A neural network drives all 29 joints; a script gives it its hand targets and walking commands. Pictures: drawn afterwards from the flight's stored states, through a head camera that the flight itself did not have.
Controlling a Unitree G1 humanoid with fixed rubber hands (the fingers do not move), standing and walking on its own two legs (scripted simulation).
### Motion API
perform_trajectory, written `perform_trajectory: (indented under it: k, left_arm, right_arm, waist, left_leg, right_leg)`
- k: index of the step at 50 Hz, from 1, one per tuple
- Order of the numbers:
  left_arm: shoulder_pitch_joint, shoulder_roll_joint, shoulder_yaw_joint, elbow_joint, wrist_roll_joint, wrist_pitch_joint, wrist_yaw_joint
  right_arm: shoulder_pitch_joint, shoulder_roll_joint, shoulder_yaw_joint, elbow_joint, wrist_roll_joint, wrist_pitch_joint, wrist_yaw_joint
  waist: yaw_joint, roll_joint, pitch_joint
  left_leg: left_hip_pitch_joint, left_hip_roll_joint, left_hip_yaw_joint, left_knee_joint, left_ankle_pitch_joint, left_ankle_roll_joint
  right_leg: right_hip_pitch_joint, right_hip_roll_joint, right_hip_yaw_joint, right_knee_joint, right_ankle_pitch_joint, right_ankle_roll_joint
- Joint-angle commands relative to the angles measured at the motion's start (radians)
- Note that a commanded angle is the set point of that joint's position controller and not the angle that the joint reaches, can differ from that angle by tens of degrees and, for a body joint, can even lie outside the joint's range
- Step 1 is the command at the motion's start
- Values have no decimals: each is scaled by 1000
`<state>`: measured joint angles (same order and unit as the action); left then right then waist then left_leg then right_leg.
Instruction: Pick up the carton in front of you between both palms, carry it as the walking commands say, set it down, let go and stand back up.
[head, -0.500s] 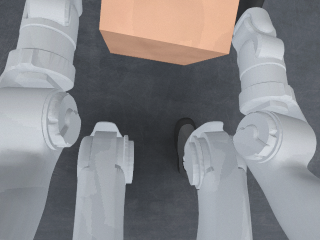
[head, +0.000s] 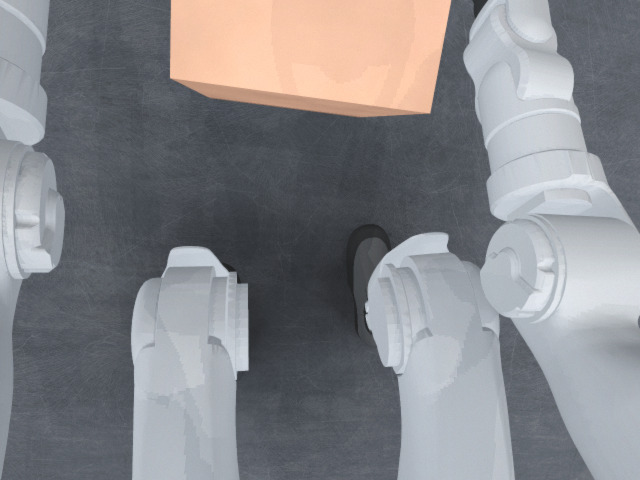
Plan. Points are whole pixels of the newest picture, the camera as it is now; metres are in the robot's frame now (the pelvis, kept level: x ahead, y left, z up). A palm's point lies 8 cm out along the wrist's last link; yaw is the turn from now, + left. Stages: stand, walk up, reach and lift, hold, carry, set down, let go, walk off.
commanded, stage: set down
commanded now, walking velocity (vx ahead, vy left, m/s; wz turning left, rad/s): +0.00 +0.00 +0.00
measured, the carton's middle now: (303, 2) +0.55 -0.01 -0.26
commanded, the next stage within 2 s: let go in 0.90 s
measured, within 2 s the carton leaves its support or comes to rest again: neither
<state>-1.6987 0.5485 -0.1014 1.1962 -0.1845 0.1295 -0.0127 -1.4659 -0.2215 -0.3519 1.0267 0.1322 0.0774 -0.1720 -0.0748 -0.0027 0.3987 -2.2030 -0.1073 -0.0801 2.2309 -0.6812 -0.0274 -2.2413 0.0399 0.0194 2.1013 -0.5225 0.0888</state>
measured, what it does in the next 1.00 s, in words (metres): rises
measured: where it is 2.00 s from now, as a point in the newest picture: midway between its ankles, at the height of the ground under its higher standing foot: (296, 324)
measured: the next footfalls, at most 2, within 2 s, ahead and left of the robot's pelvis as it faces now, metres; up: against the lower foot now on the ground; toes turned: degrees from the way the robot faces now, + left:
none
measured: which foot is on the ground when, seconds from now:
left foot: down 0.00-1.00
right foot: down 0.00-1.00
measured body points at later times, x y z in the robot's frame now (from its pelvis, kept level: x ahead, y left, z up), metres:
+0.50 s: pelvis +0.01 +0.00 +0.12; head +0.36 +0.02 +0.39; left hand +0.62 +0.19 +0.00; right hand +0.55 -0.19 -0.01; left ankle +0.08 +0.12 -0.35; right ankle +0.13 -0.14 -0.35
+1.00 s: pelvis +0.04 -0.01 +0.25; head +0.37 +0.01 +0.56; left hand +0.62 +0.20 +0.15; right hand +0.55 -0.20 +0.14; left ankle +0.08 +0.12 -0.35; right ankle +0.13 -0.14 -0.35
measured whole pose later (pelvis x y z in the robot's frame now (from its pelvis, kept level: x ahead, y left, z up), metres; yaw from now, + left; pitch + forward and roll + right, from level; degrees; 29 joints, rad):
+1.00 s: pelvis +0.04 -0.01 +0.25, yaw +2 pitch +46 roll -1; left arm -1.38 0.47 0.24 1.06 0.10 0.20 -0.14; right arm -1.09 -0.04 -0.42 0.63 -0.04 0.23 -0.16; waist -0.11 0.01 0.02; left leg -1.59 -0.05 -0.07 1.20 -0.41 -0.02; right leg -1.63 0.02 0.05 1.13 -0.30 0.04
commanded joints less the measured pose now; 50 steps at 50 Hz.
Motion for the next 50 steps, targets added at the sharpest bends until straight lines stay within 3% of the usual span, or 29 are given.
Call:
perform_trajectory:
  k: [1,3,5,6,7,9,13,14,15,16,17,18,22,27,29,31,32,33,34,35,36,37,38,39,42,44,45,46,50]
  left_arm:
    - [-269,181,81,-209,54,13,20]
    - [-263,169,96,-204,59,49,20]
    - [-246,153,137,-162,108,71,6]
    - [-227,139,150,-207,99,71,0]
    - [-238,118,142,-199,111,77,-6]
    - [-224,97,131,-190,108,80,-17]
    - [-151,49,171,-112,131,71,-38]
    - [-155,29,162,-167,131,66,-42]
    - [-134,42,176,-127,152,66,-41]
    - [-135,58,187,-127,157,66,-43]
    - [-144,67,192,-160,149,60,-40]
    - [-147,69,197,-153,159,62,-40]
    - [-166,97,216,-238,165,81,-48]
    - [-152,85,205,-239,174,110,-60]
    - [-132,127,268,-282,198,104,-67]
    - [-100,102,248,-234,187,106,-79]
    - [-87,98,240,-253,196,100,-87]
    - [-88,90,254,-255,209,99,-88]
    - [-69,93,270,-254,222,92,-91]
    - [-80,90,279,-271,211,88,-94]
    - [-68,95,287,-277,215,80,-99]
    - [-58,86,290,-259,217,81,-99]
    - [-38,86,296,-194,230,84,-106]
    - [-16,102,318,-222,240,76,-109]
    - [-13,77,325,-242,261,62,-121]
    - [15,60,324,-230,272,55,-125]
    - [51,68,354,-227,290,52,-127]
    - [49,46,348,-238,291,47,-126]
    - [228,2,411,-259,341,29,-104]
  right_arm:
    - [-207,-56,41,-313,28,37,-50]
    - [-167,-58,13,-290,14,82,-65]
    - [-177,-27,23,-307,6,108,-63]
    - [-147,-13,14,-347,-18,110,-61]
    - [-168,-22,0,-332,-29,113,-59]
    - [-124,-29,-35,-278,-47,120,-57]
    - [-75,-17,-66,-254,-109,102,-35]
    - [-80,-21,-87,-308,-116,95,-28]
    - [-87,-11,-71,-292,-97,99,-21]
    - [-44,-16,-65,-274,-105,98,-18]
    - [-61,17,-53,-324,-94,96,-15]
    - [-57,-1,-73,-302,-103,98,-17]
    - [-66,-11,-40,-422,-70,128,-22]
    - [-13,-16,-50,-441,-81,161,-23]
    - [-3,-7,-36,-489,-89,164,-23]
    - [20,23,-27,-475,-87,170,-22]
    - [27,22,-36,-483,-90,168,-20]
    - [45,11,-55,-470,-106,164,-17]
    - [63,34,-54,-454,-102,164,-15]
    - [54,29,-51,-474,-122,158,-13]
    - [46,56,-36,-500,-103,159,-12]
    - [53,41,-41,-500,-117,158,-12]
    - [78,67,-37,-441,-124,161,-9]
    - [91,67,-56,-487,-147,153,-10]
    - [105,101,-58,-504,-155,151,-4]
    - [159,99,-77,-493,-171,145,2]
    - [184,111,-55,-505,-165,141,7]
    - [199,118,-74,-513,-168,137,13]
    - [361,113,-65,-505,-239,110,46]
  waist:
    - [-23,97,-1634]
    - [-38,142,-1556]
    - [11,166,-1422]
    - [-40,144,-1429]
    - [-21,163,-1393]
    - [-68,162,-1333]
    - [-82,130,-1295]
    - [-86,169,-1335]
    - [-45,178,-1360]
    - [-80,166,-1351]
    - [-46,165,-1385]
    - [-69,156,-1398]
    - [-34,169,-1536]
    - [-77,213,-1551]
    - [-37,163,-1578]
    - [-62,133,-1548]
    - [-35,161,-1520]
    - [-63,168,-1503]
    - [-33,163,-1499]
    - [-66,144,-1489]
    - [-30,130,-1506]
    - [-53,120,-1486]
    - [-28,97,-1431]
    - [-46,88,-1436]
    - [-31,98,-1419]
    - [-53,137,-1442]
    - [-8,126,-1452]
    - [-35,134,-1449]
    - [-14,123,-1458]
  left_leg:
    - [516,55,117,-301,413,15]
    - [573,51,121,-354,374,22]
    - [567,45,131,-399,326,25]
    - [577,44,118,-424,310,29]
    - [568,44,119,-444,301,29]
    - [579,47,108,-482,315,20]
    - [582,52,80,-543,389,21]
    - [648,48,76,-554,426,16]
    - [697,48,84,-559,446,10]
    - [663,47,89,-570,431,4]
    - [695,48,87,-582,479,13]
    - [688,38,98,-609,449,4]
    - [802,29,112,-676,472,8]
    - [937,32,107,-761,551,3]
    - [948,24,116,-799,564,11]
    - [934,23,116,-856,544,14]
    - [935,24,113,-866,560,12]
    - [944,26,114,-888,555,8]
    - [954,26,113,-905,543,12]
    - [946,27,111,-936,551,10]
    - [963,20,117,-940,569,12]
    - [972,26,110,-960,583,13]
    - [940,18,118,-995,545,14]
    - [931,18,120,-1004,551,14]
    - [985,15,113,-1078,559,19]
    - [1046,22,105,-1104,635,9]
    - [1069,18,116,-1114,665,13]
    - [1116,21,106,-1131,685,10]
    - [1247,25,98,-1206,810,-2]
  right_leg:
    - [1086,25,-115,-109,588,-28]
    - [982,35,-140,-162,468,-32]
    - [879,45,-136,-223,357,-32]
    - [855,43,-144,-245,342,-31]
    - [822,44,-153,-257,330,-31]
    - [766,39,-161,-292,341,-34]
    - [730,37,-162,-340,376,-24]
    - [707,35,-176,-353,384,-24]
    - [703,37,-169,-364,388,-21]
    - [727,42,-162,-388,405,-24]
    - [745,35,-153,-400,425,-19]
    - [784,41,-158,-430,419,-25]
    - [916,46,-150,-516,443,-19]
    - [922,46,-146,-616,471,-20]
    - [1002,45,-142,-654,472,-13]
    - [1058,47,-137,-705,490,-10]
    - [1056,35,-119,-718,501,-9]
    - [1048,40,-126,-743,494,-10]
    - [1076,36,-116,-760,490,-10]
    - [1097,36,-119,-780,505,-11]
    - [1140,36,-109,-801,529,-4]
    - [1150,37,-111,-824,546,-1]
    - [1163,36,-109,-846,506,-2]
    - [1219,33,-104,-857,538,0]
    - [1261,32,-95,-928,544,2]
    - [1275,31,-94,-949,610,0]
    - [1302,32,-84,-969,628,4]
    - [1302,36,-92,-994,631,0]
    - [1319,35,-89,-1065,675,-7]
